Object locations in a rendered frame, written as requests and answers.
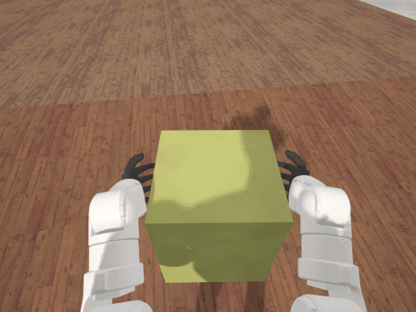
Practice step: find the robot right hand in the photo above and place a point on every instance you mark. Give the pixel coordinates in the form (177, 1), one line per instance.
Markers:
(295, 171)

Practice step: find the right robot forearm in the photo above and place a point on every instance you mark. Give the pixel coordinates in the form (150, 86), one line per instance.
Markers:
(325, 226)

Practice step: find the right robot upper arm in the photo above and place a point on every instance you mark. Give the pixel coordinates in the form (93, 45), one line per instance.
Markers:
(316, 303)

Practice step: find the left robot forearm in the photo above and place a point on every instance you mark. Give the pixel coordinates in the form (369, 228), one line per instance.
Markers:
(113, 233)

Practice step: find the carton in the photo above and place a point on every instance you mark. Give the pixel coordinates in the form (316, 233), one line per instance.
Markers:
(217, 209)

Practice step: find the robot left hand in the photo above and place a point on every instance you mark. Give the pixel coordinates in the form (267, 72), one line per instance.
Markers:
(130, 172)

